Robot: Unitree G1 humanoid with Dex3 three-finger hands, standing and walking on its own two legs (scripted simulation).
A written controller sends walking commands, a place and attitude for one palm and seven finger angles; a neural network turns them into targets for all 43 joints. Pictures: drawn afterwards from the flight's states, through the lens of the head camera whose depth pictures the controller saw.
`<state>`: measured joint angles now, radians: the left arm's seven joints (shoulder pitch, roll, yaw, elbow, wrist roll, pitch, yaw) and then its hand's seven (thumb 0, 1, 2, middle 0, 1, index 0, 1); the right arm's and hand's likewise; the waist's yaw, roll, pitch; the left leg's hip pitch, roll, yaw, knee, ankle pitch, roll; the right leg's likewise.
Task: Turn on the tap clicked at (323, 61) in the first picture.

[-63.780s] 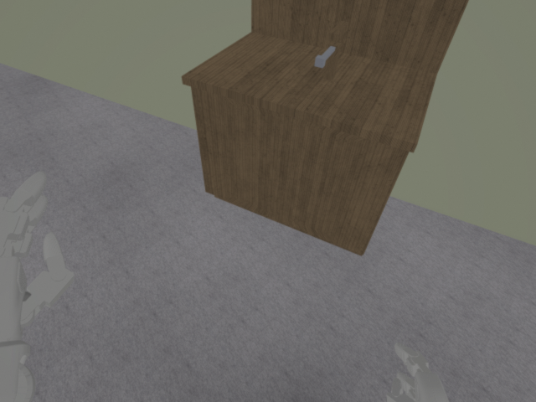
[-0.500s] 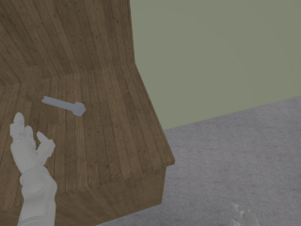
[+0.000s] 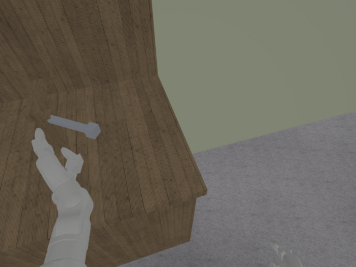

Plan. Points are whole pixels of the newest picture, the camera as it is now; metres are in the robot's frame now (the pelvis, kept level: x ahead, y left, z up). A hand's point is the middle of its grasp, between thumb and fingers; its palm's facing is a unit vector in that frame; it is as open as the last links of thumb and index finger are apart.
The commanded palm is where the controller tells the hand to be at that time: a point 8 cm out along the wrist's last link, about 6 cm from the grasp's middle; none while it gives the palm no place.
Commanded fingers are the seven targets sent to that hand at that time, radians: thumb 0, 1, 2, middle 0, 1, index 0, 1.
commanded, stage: push the lever round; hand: left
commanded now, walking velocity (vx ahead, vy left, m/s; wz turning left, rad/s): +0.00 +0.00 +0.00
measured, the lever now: (92, 130) +0.41 +0.24 +0.07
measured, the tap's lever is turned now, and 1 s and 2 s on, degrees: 54 58 82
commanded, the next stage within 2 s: lift the hand up off the lever in 1.62 s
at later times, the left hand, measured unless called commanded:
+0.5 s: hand (90, 153) +0.35 +0.22 +0.07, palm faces +0.77 -0.64 -0.05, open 7.8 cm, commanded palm +0.30 +0.24 +0.07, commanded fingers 0.00 0.90 0.90 -0.15 -0.15 -0.15 -0.15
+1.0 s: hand (102, 139) +0.39 +0.21 +0.06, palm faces +0.82 -0.57 -0.09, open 7.8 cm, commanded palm +0.35 +0.22 +0.07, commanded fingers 0.00 0.90 0.90 -0.15 -0.15 -0.15 -0.15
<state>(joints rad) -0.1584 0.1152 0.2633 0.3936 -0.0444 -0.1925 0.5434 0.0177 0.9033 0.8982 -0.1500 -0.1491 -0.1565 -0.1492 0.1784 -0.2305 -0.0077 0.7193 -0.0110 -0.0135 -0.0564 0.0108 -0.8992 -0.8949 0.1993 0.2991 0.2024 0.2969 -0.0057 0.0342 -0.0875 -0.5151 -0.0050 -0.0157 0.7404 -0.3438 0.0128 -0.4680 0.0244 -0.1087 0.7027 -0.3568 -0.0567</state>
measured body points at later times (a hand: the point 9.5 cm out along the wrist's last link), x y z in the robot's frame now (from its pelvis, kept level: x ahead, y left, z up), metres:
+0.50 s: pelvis +0.00 +0.00 +0.00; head +0.01 +0.00 +0.45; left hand +0.30 +0.25 +0.07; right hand +0.17 -0.23 -0.11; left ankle +0.02 +0.11 -0.71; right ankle +0.00 -0.08 -0.71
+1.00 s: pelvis +0.00 +0.00 +0.00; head +0.03 -0.01 +0.45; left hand +0.35 +0.24 +0.07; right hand +0.12 -0.25 -0.13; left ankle +0.02 +0.11 -0.71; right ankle +0.00 -0.08 -0.71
